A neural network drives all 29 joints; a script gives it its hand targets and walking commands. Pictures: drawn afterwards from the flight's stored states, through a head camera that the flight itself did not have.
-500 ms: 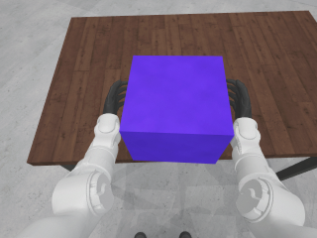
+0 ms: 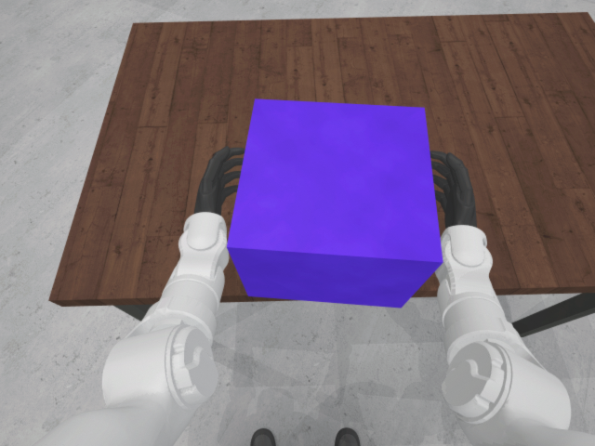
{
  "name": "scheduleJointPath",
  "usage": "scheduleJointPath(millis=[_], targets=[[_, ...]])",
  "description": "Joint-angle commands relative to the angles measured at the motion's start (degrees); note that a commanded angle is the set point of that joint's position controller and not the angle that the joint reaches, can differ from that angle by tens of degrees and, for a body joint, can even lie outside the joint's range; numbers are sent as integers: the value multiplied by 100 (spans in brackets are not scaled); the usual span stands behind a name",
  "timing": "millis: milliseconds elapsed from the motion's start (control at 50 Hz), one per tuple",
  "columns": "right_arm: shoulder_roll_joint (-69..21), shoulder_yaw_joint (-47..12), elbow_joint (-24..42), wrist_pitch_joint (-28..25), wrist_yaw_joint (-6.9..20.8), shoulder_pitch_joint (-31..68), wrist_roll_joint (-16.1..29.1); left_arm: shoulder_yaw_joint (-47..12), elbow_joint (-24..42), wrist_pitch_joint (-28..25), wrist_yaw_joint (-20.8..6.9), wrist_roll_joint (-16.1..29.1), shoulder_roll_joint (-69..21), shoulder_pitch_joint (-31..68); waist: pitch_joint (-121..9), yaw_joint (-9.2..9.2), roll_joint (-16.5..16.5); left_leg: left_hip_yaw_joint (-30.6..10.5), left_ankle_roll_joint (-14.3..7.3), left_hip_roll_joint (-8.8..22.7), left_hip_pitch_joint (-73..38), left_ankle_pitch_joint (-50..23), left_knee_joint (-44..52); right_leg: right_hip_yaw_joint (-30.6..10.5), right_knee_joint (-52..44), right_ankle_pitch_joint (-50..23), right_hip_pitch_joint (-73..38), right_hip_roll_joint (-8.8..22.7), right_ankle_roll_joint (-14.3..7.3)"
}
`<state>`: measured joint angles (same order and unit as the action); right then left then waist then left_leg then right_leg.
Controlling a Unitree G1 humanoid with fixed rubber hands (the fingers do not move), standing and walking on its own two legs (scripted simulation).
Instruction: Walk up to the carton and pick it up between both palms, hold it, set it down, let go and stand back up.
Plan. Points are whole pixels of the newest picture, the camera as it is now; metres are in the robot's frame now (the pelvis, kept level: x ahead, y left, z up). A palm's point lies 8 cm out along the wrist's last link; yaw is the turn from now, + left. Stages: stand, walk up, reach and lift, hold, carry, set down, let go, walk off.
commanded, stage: set down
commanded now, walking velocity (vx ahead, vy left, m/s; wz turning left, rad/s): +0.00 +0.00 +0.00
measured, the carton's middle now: (330, 207) +0.44 -0.03 -0.03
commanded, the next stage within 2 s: none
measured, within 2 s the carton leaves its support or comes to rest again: neither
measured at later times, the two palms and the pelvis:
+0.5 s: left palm (211, 205) +0.43 +0.14 +0.01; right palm (457, 215) +0.40 -0.20 +0.02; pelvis +0.00 +0.00 +0.00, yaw +0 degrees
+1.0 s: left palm (193, 198) +0.44 +0.17 +0.01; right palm (483, 206) +0.42 -0.24 +0.01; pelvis -0.03 +0.00 -0.04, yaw -2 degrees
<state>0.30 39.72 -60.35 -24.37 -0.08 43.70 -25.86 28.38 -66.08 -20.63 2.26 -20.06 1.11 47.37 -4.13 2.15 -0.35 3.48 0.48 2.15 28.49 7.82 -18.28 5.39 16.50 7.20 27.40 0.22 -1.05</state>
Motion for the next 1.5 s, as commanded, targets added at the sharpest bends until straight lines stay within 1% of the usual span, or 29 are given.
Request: scheduleJointPath(millis=[0,80,260,400,420,460,520,540,600,660,720,760,840,880,920,980,1020,1040,1060,1120,1180,1220,1240,1260,1360,1420,1440,1460,1480], targets=[[-2629,-1474,-366,-10,718,2266,-546,-1000,63,-125,-427,-330,-2394,2546,-3166,98,205,77,23,-58,-1186,-1298,-107,24,378,-2225,-1752,55,275],[-2634,-1390,-341,24,735,2195,-572,-937,11,-109,-434,-395,-2366,2470,-3096,76,165,93,15,-59,-1193,-1194,-77,25,348,-2051,-1639,69,285],[-2536,-1355,-440,53,744,2070,-531,-866,72,-85,-406,-438,-2300,2372,-3052,89,97,52,60,-40,-1361,-1472,-183,44,360,-2054,-1451,41,261],[-2214,-1236,-444,81,711,2075,-527,-799,-38,-67,-374,-435,-2098,2306,-2953,95,89,21,71,-21,-1454,-1417,-211,43,320,-1804,-1264,29,240],[-2195,-1228,-396,99,702,2108,-507,-751,-61,-61,-369,-447,-2001,2325,-2965,40,107,49,44,-30,-1417,-1340,-206,29,315,-1709,-1259,21,245],[-1814,-1145,-427,106,667,2043,-427,-778,-6,-67,-298,-367,-1707,2317,-3131,99,11,37,94,-17,-1472,-1477,-248,10,367,-1780,-1189,1,229],[-567,-976,-532,97,405,1937,-61,-570,92,-98,19,-139,-552,2344,-3444,45,-28,58,155,-8,-1582,-1779,-411,-38,422,-1866,-1048,-37,204],[75,-1094,-651,102,241,1965,306,-693,98,-109,193,118,48,2362,-3584,24,-84,82,176,-13,-1504,-1847,-494,-93,489,-1942,-1024,-57,203],[649,-2221,-1133,168,-123,2426,1817,-1469,-359,-186,490,1259,662,2785,-4056,-2,-182,32,204,-35,-1023,-1876,-898,-275,766,-2074,-812,-109,160],[1131,-3128,-1449,203,-280,2966,2917,-2022,-1138,-394,543,2120,1152,3218,-4522,-87,-136,-22,218,-64,-514,-1709,-1293,-365,1117,-2051,-623,-118,198],[1624,-3541,-1623,123,-356,3352,3492,-2433,-1717,-629,506,2653,1505,3531,-4978,-84,-211,-89,325,-64,-462,-1945,-1731,-303,1476,-2083,-176,-165,203],[1887,-3753,-1942,67,-368,3463,3780,-2649,-2177,-690,411,2910,1613,3538,-4827,-33,-141,-106,382,-60,-481,-2071,-1972,-239,1617,-2101,205,-191,230],[2371,-4022,-2490,-79,-296,3578,4231,-3043,-2557,-700,276,3214,1751,3641,-4786,-2,-256,-156,491,-53,-590,-2227,-2200,-146,1718,-1830,882,-245,229],[2554,-4162,-2662,-112,-230,3663,4416,-3282,-2559,-705,232,3401,1810,3727,-4844,64,-230,-186,515,-56,-541,-2154,-2254,-100,1777,-1726,1066,-254,228],[2686,-4320,-2706,-106,-151,3765,4593,-3430,-2631,-707,180,3591,1893,3785,-4778,44,-130,-184,474,-72,-373,-1939,-2272,-95,1803,-1508,1223,-258,262],[2779,-4592,-2320,-73,-5,4073,4903,-3771,-2388,-793,126,4023,2051,4092,-5214,6,-7,-149,386,-99,111,-1642,-2345,-121,1979,-1438,1183,-208,316],[2768,-4721,-2140,3,104,4124,5083,-4002,-2158,-821,104,4214,2096,4250,-5557,-51,-154,-115,365,-126,235,-1537,-2407,-134,2120,-1377,1214,-187,322],[2827,-4745,-1904,39,153,4216,5149,-4017,-1945,-790,104,4258,2179,4350,-5854,-93,-164,-93,368,-137,218,-1525,-2454,-141,2170,-1373,1228,-205,334],[2855,-4810,-1967,133,199,4243,5207,-4085,-2018,-733,90,4323,2216,4364,-5794,-86,-116,-100,326,-143,323,-1386,-2472,-167,2202,-1282,1278,-200,338],[3062,-4845,-1485,331,273,4452,5378,-4160,-1396,-514,74,4536,2407,4664,-6347,-144,-66,-45,284,-179,479,-1207,-2530,-184,2304,-1316,1116,-225,370],[3197,-4807,-1470,527,269,4484,5381,-4035,-1409,-253,18,4509,2537,4603,-6365,-141,189,-20,195,-218,766,-1014,-2503,-249,2349,-1471,744,-228,453],[3318,-4788,-1441,635,242,4544,5393,-4001,-1359,-92,-5,4483,2596,4625,-6300,-168,220,-6,184,-217,886,-935,-2431,-314,2331,-1564,455,-215,477],[3340,-4760,-1421,676,217,4515,5358,-3954,-1383,-19,-9,4446,2634,4580,-6297,-129,321,-8,171,-215,877,-878,-2389,-316,2319,-1583,341,-229,492],[3366,-4790,-1308,716,202,4533,5380,-3929,-1267,49,-6,4422,2657,4559,-6298,-192,282,14,167,-229,879,-987,-2351,-332,2289,-1777,215,-232,499],[3432,-4732,-1137,998,141,4653,5344,-3840,-1060,396,-12,4367,2743,4691,-6116,-172,317,1,160,-214,638,-962,-2079,-360,2052,-1919,-106,-248,499],[3428,-4713,-1345,1181,137,4715,5323,-3880,-1223,575,-19,4341,2721,4779,-5615,-126,318,-26,143,-192,564,-685,-1841,-361,1830,-1619,-133,-223,473],[3408,-4678,-1454,1232,142,4758,5318,-3950,-1231,615,-8,4347,2712,4889,-5461,-90,188,-45,152,-186,470,-638,-1784,-352,1772,-1472,-27,-229,440],[3460,-4634,-1372,1261,156,4827,5322,-3969,-1103,652,16,4358,2721,4958,-5532,-128,99,-35,169,-186,358,-648,-1762,-341,1730,-1416,5,-233,424],[3490,-4649,-1417,1313,169,4834,5334,-3971,-1141,709,33,4350,2749,4961,-5450,-116,116,-70,161,-161,201,-695,-1721,-311,1671,-1408,53,-253,405]])
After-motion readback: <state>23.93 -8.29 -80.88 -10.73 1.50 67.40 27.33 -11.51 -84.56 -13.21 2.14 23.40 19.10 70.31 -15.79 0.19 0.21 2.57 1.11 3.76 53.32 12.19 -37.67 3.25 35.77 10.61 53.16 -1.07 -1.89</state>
